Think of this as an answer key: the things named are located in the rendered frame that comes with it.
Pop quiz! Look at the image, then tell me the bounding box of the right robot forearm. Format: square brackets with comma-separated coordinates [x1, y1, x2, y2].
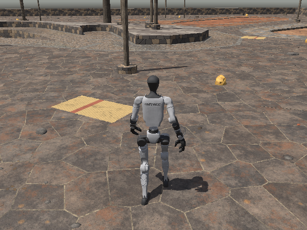
[172, 116, 184, 140]

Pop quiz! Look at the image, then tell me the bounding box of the humanoid robot head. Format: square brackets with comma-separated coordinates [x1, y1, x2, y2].
[145, 75, 161, 98]

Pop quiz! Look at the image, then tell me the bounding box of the left robot thigh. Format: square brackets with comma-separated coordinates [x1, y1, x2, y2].
[137, 135, 150, 173]

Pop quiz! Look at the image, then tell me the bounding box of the right robot hand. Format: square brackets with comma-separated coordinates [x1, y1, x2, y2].
[175, 138, 186, 152]

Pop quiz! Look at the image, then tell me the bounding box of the robot left upper arm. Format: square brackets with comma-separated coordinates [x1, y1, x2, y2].
[131, 96, 143, 121]

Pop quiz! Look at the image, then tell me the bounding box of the robot right upper arm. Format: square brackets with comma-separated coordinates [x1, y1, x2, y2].
[163, 96, 176, 124]

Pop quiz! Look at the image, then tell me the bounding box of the left robot hand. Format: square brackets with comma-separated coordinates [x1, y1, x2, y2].
[130, 127, 142, 135]

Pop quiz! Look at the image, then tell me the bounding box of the left robot forearm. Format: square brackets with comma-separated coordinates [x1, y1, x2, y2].
[130, 115, 137, 129]

